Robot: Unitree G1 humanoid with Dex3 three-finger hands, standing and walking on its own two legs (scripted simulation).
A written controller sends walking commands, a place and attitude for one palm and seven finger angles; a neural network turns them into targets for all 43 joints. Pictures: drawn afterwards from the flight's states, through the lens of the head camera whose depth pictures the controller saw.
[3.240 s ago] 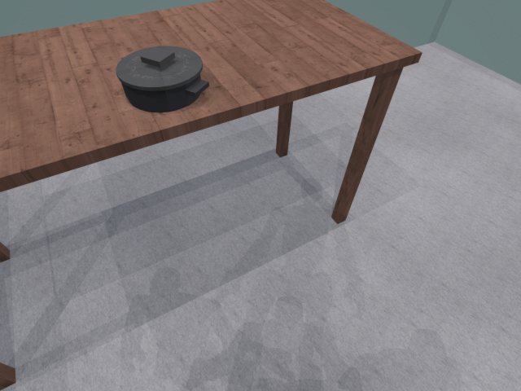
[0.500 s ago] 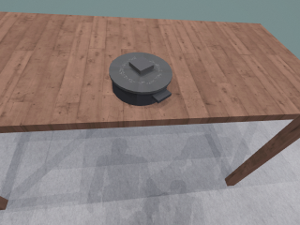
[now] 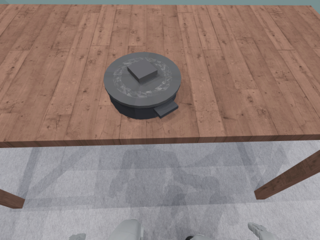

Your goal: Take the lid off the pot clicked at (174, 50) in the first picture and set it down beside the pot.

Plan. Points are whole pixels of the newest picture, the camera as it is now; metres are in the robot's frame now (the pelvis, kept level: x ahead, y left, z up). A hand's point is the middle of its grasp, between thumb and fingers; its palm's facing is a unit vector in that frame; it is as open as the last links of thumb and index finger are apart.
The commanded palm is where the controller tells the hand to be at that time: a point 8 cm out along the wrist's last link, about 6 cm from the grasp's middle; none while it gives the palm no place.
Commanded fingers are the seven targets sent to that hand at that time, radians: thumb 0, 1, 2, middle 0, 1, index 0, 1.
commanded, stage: come to a stop and stand still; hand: left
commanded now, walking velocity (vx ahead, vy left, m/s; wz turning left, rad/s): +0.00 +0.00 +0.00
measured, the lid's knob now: (142, 70) +0.46 +0.09 +0.16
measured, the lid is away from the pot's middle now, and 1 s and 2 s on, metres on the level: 0.00 0.00 0.00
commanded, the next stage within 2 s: look again from close up in 1.48 s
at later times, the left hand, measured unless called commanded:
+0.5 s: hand out of the picture -0.01 +0.25 -0.17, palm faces +0.03 -0.97 -0.22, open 7.4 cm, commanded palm none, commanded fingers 0.00 0.90 0.90 -0.20 -0.30 -0.20 -0.30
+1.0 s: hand out of the picture +0.02 +0.23 -0.17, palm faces +0.01 -0.98 -0.19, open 7.3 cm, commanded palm none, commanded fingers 0.00 0.90 0.90 -0.20 -0.30 -0.20 -0.30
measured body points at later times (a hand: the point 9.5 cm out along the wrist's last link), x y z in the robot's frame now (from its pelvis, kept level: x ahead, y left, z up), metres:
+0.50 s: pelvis -0.02 +0.07 +0.00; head -0.02 +0.06 +0.45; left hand -0.01 +0.30 -0.15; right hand +0.02 -0.17 -0.15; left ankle +0.02 +0.14 -0.73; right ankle +0.02 -0.06 -0.73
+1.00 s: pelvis +0.01 +0.07 +0.01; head +0.02 +0.07 +0.46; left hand +0.02 +0.29 -0.15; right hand +0.01 -0.15 -0.15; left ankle +0.02 +0.14 -0.73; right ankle +0.02 -0.06 -0.73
